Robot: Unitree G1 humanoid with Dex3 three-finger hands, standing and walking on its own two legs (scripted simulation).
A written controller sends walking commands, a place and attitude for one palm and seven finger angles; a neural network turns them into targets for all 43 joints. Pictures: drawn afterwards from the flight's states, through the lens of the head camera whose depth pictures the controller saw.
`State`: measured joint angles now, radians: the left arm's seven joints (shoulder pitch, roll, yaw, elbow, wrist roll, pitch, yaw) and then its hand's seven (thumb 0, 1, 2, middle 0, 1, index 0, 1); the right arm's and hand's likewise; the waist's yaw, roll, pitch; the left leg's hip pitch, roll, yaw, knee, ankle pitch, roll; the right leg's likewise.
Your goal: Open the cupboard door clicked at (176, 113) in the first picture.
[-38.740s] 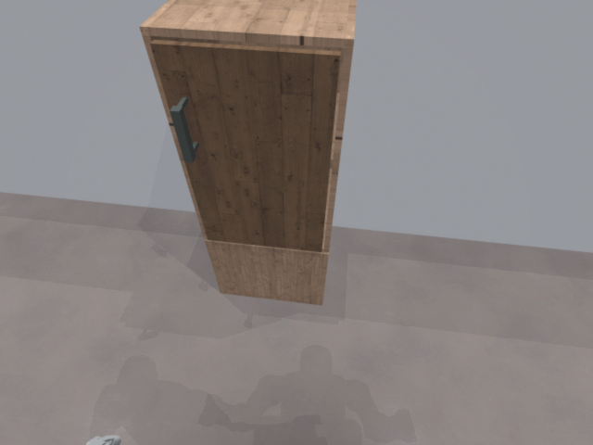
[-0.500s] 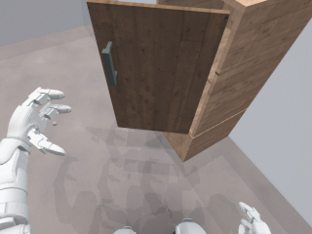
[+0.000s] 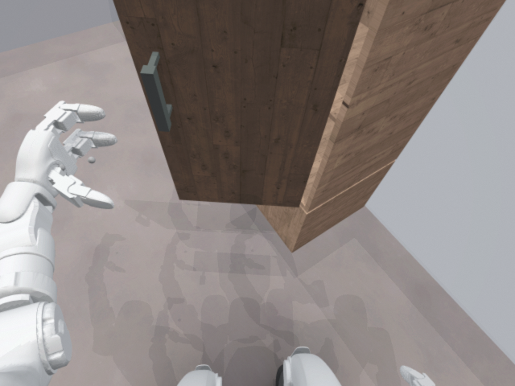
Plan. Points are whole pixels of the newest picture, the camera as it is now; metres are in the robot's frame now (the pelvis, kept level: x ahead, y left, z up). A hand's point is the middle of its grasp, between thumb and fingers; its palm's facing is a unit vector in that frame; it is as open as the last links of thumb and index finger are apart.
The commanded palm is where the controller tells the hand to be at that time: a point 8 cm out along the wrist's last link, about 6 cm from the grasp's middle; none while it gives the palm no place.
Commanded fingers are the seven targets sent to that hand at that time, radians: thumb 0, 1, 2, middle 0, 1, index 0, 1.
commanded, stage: move the hooked fingers beside the handle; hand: left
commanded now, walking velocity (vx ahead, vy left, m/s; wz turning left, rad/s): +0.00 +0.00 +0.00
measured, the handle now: (160, 93) +0.58 +0.17 +0.08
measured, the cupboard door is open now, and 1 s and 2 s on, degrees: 54 54 53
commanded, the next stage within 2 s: slide the fingers in behind the handle in 1.50 s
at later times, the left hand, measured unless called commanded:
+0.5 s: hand (111, 118) +0.51 +0.24 +0.08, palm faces -0.09 -1.00 -0.01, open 14.0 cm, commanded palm +0.51 +0.28 +0.08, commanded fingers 0.00 -0.50 0.30 -0.30 -1.20 -0.30 -1.20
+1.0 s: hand (118, 105) +0.55 +0.24 +0.07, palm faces -0.07 -1.00 -0.01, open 14.0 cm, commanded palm +0.53 +0.28 +0.07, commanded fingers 0.00 -0.50 0.30 -0.30 -1.20 -0.30 -1.20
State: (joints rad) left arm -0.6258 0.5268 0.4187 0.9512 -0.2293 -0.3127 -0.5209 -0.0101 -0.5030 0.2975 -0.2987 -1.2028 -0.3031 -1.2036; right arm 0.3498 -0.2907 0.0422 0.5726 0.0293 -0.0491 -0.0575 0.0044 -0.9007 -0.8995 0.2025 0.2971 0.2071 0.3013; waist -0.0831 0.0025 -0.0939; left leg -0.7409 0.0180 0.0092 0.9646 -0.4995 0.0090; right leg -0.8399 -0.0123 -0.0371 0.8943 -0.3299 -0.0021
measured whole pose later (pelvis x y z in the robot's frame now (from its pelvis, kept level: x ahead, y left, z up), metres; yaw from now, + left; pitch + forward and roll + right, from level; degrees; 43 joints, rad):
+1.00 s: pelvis +0.02 +0.02 -0.01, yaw -3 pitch +25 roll -4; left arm -0.98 0.72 0.50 1.20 -0.09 -0.30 -0.45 -0.01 -0.50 0.30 -0.30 -1.20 -0.30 -1.20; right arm 0.46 -0.28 0.07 0.56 -0.02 0.10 -0.01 0.00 -0.90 -0.90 0.20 0.30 0.21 0.30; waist -0.22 0.03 -0.09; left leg -0.94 0.05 0.01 1.04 -0.55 0.03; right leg -1.01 0.02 -0.03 0.90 -0.33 0.02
